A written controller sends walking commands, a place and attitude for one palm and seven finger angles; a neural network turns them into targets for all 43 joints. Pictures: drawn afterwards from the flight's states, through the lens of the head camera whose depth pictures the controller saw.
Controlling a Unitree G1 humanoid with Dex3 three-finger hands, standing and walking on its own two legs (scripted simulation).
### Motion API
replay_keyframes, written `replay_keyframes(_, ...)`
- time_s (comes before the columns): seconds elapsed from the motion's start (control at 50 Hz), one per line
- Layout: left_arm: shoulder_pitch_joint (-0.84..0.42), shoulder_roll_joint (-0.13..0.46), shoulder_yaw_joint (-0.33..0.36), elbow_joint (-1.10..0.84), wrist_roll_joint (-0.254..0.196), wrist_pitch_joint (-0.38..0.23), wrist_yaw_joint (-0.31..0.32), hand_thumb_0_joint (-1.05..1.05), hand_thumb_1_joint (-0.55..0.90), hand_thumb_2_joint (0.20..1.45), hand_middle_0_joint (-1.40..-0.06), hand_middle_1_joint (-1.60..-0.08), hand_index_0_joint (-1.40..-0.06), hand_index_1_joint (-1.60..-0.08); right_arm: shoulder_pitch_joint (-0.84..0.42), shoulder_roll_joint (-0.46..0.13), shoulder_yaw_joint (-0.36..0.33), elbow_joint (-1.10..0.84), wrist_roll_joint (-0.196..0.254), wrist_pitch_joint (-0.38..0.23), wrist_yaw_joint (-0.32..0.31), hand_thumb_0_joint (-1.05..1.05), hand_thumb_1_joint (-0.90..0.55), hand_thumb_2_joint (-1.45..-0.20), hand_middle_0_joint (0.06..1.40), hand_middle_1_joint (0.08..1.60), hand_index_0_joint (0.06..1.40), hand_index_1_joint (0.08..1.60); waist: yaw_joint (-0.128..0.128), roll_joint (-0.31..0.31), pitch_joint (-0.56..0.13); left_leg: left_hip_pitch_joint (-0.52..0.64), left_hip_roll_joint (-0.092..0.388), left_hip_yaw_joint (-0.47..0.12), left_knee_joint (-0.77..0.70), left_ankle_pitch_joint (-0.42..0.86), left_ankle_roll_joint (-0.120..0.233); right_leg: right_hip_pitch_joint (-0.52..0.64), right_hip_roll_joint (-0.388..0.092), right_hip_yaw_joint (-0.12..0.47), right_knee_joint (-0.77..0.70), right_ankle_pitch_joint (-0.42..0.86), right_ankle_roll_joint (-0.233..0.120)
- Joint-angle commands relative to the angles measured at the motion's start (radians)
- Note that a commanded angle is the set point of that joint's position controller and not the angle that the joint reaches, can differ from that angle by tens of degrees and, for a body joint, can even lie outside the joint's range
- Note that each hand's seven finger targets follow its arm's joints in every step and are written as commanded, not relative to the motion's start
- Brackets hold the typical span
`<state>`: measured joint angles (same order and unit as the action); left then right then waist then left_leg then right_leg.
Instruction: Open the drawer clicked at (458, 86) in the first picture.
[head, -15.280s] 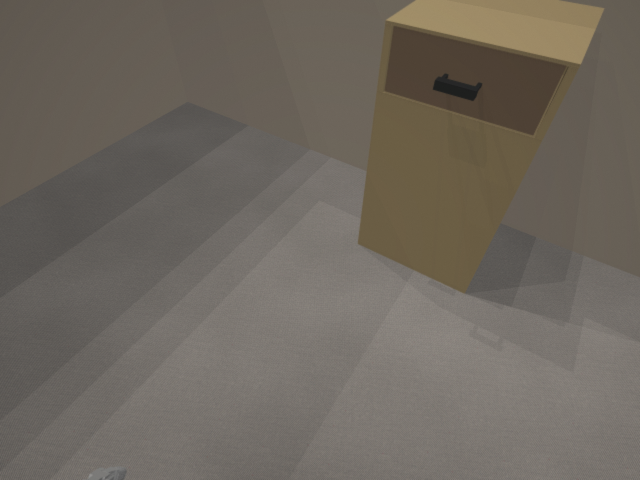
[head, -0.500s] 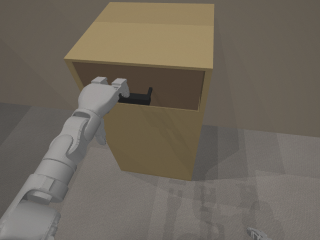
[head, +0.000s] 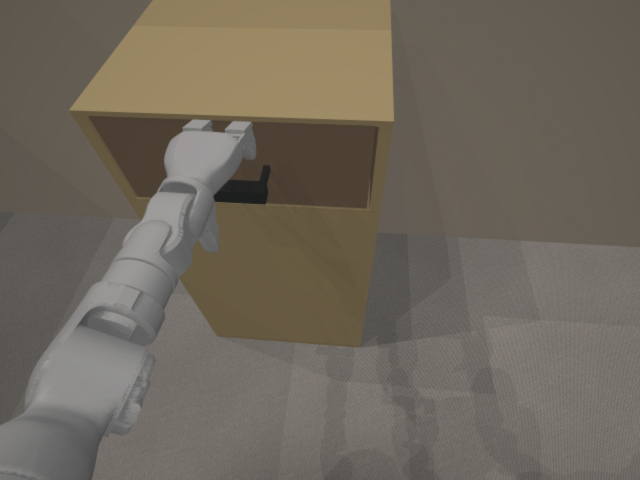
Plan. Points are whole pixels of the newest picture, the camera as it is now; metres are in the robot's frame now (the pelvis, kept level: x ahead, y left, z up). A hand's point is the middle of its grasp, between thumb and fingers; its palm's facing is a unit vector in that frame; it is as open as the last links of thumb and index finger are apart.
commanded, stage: move the hooked fingers above the handle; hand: left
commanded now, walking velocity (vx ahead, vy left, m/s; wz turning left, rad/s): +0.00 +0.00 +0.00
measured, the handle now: (235, 180) +0.54 +0.13 +0.03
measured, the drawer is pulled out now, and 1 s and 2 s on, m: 0.00 0.00 0.00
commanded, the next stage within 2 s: lower the fingers behind the handle in 0.80 s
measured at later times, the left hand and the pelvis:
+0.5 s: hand (217, 187) +0.48 +0.14 +0.08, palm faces -0.04 -0.02 -1.00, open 13.8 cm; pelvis +0.00 +0.00 +0.00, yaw +0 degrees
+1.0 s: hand (223, 177) +0.50 +0.13 +0.08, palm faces -0.02 -0.03 -1.00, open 13.8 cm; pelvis +0.00 +0.00 +0.00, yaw -1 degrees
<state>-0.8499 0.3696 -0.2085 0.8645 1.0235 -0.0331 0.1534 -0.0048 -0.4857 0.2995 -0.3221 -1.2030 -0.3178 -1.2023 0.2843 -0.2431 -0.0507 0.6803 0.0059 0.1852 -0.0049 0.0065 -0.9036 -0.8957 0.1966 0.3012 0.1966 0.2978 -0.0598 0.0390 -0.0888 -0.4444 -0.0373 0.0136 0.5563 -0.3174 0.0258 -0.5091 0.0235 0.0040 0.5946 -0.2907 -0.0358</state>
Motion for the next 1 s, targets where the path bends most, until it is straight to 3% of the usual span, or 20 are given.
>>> replay_keyframes(0.0, -0.539, 0.169, 0.072, -0.125, 0.004, 0.020, 0.056, 0.000, -0.500, 0.300, -0.300, -1.200, -0.300, -1.200, 0.077, -0.136, -0.041, -0.083, -0.006, -0.025, -0.010, 0.000, -0.900, -0.900, 0.200, 0.300, 0.200, 0.300, -0.031, -0.065, -0.398, 0.098, 0.001, 0.011, -0.006, 0.417, 0.014, 0.248, 0.001, 0.010, -0.025, 0.426, -0.010)
replay_keyframes(0.02, -0.548, 0.155, 0.062, -0.108, 0.000, 0.025, 0.058, 0.000, -0.500, 0.300, -0.300, -1.200, -0.300, -1.200, 0.085, -0.136, -0.045, -0.080, -0.006, -0.029, -0.011, 0.000, -0.900, -0.900, 0.200, 0.300, 0.200, 0.300, -0.042, -0.070, -0.387, 0.097, 0.004, 0.014, -0.005, 0.401, 0.017, 0.236, 0.002, 0.012, -0.031, 0.420, -0.006)
replay_keyframes(0.04, -0.560, 0.202, 0.100, -0.088, 0.006, 0.026, 0.063, 0.000, -0.500, 0.300, -0.300, -1.200, -0.300, -1.200, 0.098, -0.143, -0.045, -0.070, -0.008, -0.031, -0.014, 0.000, -0.900, -0.900, 0.200, 0.300, 0.200, 0.300, -0.044, -0.078, -0.396, 0.090, 0.005, 0.015, -0.004, 0.390, 0.018, 0.241, 0.002, 0.017, -0.030, 0.422, -0.004)
replay_keyframes(0.1, -0.560, 0.236, 0.124, -0.112, 0.008, 0.014, 0.065, 0.000, -0.500, 0.300, -0.300, -1.200, -0.300, -1.200, 0.099, -0.140, -0.045, -0.086, -0.013, -0.033, -0.019, 0.000, -0.900, -0.900, 0.200, 0.300, 0.200, 0.300, -0.021, -0.037, -0.467, 0.080, -0.002, 0.022, -0.006, 0.412, 0.018, 0.306, -0.004, 0.024, -0.021, 0.462, -0.007)
replay_keyframes(0.14, -0.521, 0.296, 0.175, -0.091, 0.016, 0.013, 0.071, 0.000, -0.500, 0.300, -0.300, -1.200, -0.300, -1.200, 0.106, -0.144, -0.044, -0.082, -0.012, -0.034, -0.021, 0.000, -0.900, -0.900, 0.200, 0.300, 0.200, 0.300, -0.008, -0.047, -0.459, 0.064, 0.003, 0.027, -0.009, 0.420, 0.020, 0.320, -0.002, 0.026, -0.018, 0.480, -0.006)
replay_keyframes(0.2, -0.485, 0.254, 0.147, -0.091, 0.015, 0.018, 0.067, 0.000, -0.500, 0.300, -0.300, -1.200, -0.300, -1.200, 0.097, -0.142, -0.044, -0.099, -0.008, -0.034, -0.020, 0.000, -0.900, -0.900, 0.200, 0.300, 0.200, 0.300, -0.003, -0.071, -0.446, 0.045, 0.000, 0.035, -0.018, 0.418, 0.019, 0.340, -0.004, 0.022, -0.026, 0.489, -0.005)
replay_keyframes(0.24, -0.468, 0.311, 0.188, -0.092, 0.021, 0.021, 0.064, 0.000, -0.500, 0.300, -0.300, -1.200, -0.300, -1.200, 0.103, -0.152, -0.046, -0.093, -0.005, -0.035, -0.023, 0.000, -0.900, -0.900, 0.200, 0.300, 0.200, 0.300, 0.000, -0.077, -0.437, 0.044, 0.006, 0.038, -0.022, 0.401, 0.022, 0.336, -0.003, 0.028, -0.029, 0.481, -0.002)
replay_keyframes(0.3, -0.477, 0.216, 0.107, -0.137, 0.009, 0.010, 0.046, 0.000, -0.500, 0.300, -0.300, -1.200, -0.300, -1.200, 0.092, -0.144, -0.050, -0.105, -0.001, -0.037, -0.019, 0.000, -0.900, -0.900, 0.200, 0.300, 0.200, 0.300, -0.015, -0.055, -0.426, 0.078, 0.004, 0.037, -0.025, 0.401, 0.022, 0.313, -0.003, 0.022, -0.042, 0.452, -0.005)
replay_keyframes(0.34, -0.487, 0.192, 0.086, -0.146, 0.005, 0.001, 0.039, 0.000, -0.500, 0.300, -0.300, -1.200, -0.300, -1.200, 0.098, -0.144, -0.055, -0.096, -0.002, -0.038, -0.019, 0.000, -0.900, -0.900, 0.200, 0.300, 0.200, 0.300, -0.028, -0.055, -0.402, 0.106, 0.007, 0.032, -0.025, 0.383, 0.024, 0.274, 0.001, 0.021, -0.052, 0.424, -0.002)
replay_keyframes(0.44, -0.554, 0.238, 0.119, -0.172, 0.000, -0.028, 0.055, 0.000, -0.500, 0.300, -0.300, -1.200, -0.300, -1.200, 0.100, -0.142, -0.053, -0.082, -0.002, -0.047, -0.025, 0.000, -0.900, -0.900, 0.200, 0.300, 0.200, 0.300, -0.037, -0.056, -0.406, 0.114, 0.001, 0.022, -0.020, 0.352, 0.026, 0.262, 0.000, 0.025, -0.056, 0.388, -0.002)
replay_keyframes(0.5, -0.588, 0.217, 0.098, -0.130, 0.004, -0.015, 0.073, 0.000, -0.500, 0.300, -0.300, -1.200, -0.300, -1.200, 0.094, -0.140, -0.045, -0.076, -0.001, -0.051, -0.024, 0.000, -0.900, -0.900, 0.200, 0.300, 0.200, 0.300, -0.051, -0.046, -0.367, 0.099, 0.000, 0.021, -0.018, 0.329, 0.022, 0.222, 0.000, 0.019, -0.056, 0.346, -0.004)
replay_keyframes(0.54, -0.598, 0.250, 0.120, -0.089, 0.012, 0.006, 0.083, 0.000, -0.500, 0.300, -0.300, -1.200, -0.300, -1.200, 0.091, -0.143, -0.041, -0.074, 0.000, -0.053, -0.025, 0.000, -0.900, -0.900, 0.200, 0.300, 0.200, 0.300, -0.052, -0.058, -0.365, 0.086, 0.000, 0.021, -0.016, 0.304, 0.022, 0.214, 0.000, 0.021, -0.053, 0.328, -0.001)
replay_keyframes(0.64, -0.589, 0.217, 0.092, -0.031, 0.015, 0.039, 0.062, 0.000, -0.500, 0.300, -0.300, -1.200, -0.300, -1.200, 0.088, -0.145, -0.035, -0.092, 0.001, -0.052, -0.026, 0.000, -0.900, -0.900, 0.200, 0.300, 0.200, 0.300, -0.052, -0.047, -0.393, 0.084, 0.002, 0.023, -0.004, 0.326, 0.020, 0.218, 0.000, 0.016, -0.036, 0.355, -0.001)
replay_keyframes(0.7, -0.591, 0.156, 0.048, -0.034, 0.002, 0.030, 0.031, 0.000, -0.500, 0.300, -0.300, -1.200, -0.300, -1.200, 0.092, -0.145, -0.037, -0.103, 0.001, -0.052, -0.026, 0.000, -0.900, -0.900, 0.200, 0.300, 0.200, 0.300, -0.066, -0.072, -0.400, 0.092, 0.001, 0.021, 0.007, 0.358, 0.024, 0.219, 0.000, 0.015, -0.035, 0.387, 0.000)
replay_keyframes(0.74, -0.597, 0.200, 0.081, -0.036, 0.005, 0.016, 0.022, 0.000, -0.500, 0.300, -0.300, -1.200, -0.300, -1.200, 0.101, -0.151, -0.038, -0.097, -0.001, -0.050, -0.030, 0.000, -0.900, -0.900, 0.200, 0.300, 0.200, 0.300, -0.068, -0.070, -0.391, 0.092, 0.006, 0.017, 0.010, 0.348, 0.024, 0.202, 0.000, 0.016, -0.031, 0.379, 0.002)
replay_keyframes(0.84, -0.600, 0.252, 0.129, -0.076, 0.020, -0.019, 0.049, 0.000, -0.500, 0.300, -0.300, -1.200, -0.300, -1.200, 0.118, -0.144, -0.042, -0.099, -0.006, -0.050, -0.029, 0.000, -0.900, -0.900, 0.200, 0.300, 0.200, 0.300, -0.046, -0.031, -0.429, 0.088, 0.007, 0.013, 0.028, 0.387, 0.020, 0.195, 0.006, 0.014, -0.010, 0.383, -0.006)
replay_keyframes(0.86, -0.622, 0.231, 0.110, -0.088, 0.019, -0.018, 0.062, 0.000, -0.500, 0.300, -0.300, -1.200, -0.300, -1.200, 0.123, -0.143, -0.041, -0.098, -0.008, -0.051, -0.027, 0.000, -0.900, -0.900, 0.200, 0.300, 0.200, 0.300, -0.053, -0.024, -0.432, 0.091, 0.007, 0.011, 0.027, 0.393, 0.019, 0.189, 0.007, 0.011, -0.009, 0.381, -0.006)
replay_keyframes(0.9, -0.607, 0.283, 0.160, -0.081, 0.026, -0.014, 0.083, 0.000, -0.500, 0.300, -0.300, -1.200, -0.300, -1.200, 0.129, -0.146, -0.044, -0.094, -0.011, -0.052, -0.024, 0.000, -0.900, -0.900, 0.200, 0.300, 0.200, 0.300, -0.038, -0.034, -0.461, 0.076, 0.006, 0.012, 0.033, 0.421, 0.018, 0.220, 0.009, 0.012, 0.001, 0.406, -0.008)
replay_keyframes(0.92, -0.585, 0.242, 0.130, -0.068, 0.023, -0.003, 0.088, 0.000, -0.500, 0.300, -0.300, -1.200, -0.300, -1.200, 0.129, -0.142, -0.045, -0.093, -0.011, -0.052, -0.020, 0.000, -0.900, -0.900, 0.200, 0.300, 0.200, 0.300, -0.041, -0.016, -0.464, 0.083, 0.007, 0.015, 0.035, 0.430, 0.018, 0.210, 0.009, 0.011, 0.001, 0.416, -0.007)
replay_keyframes(0.98, -0.548, 0.229, 0.125, -0.026, 0.027, 0.027, 0.094, 0.000, -0.500, 0.300, -0.300, -1.200, -0.300, -1.200, 0.139, -0.150, -0.046, -0.086, -0.011, -0.048, -0.015, 0.000, -0.900, -0.900, 0.200, 0.300, 0.200, 0.300, -0.042, -0.048, -0.434, 0.061, 0.012, 0.021, 0.031, 0.424, 0.017, 0.207, 0.012, 0.007, -0.003, 0.421, -0.005)
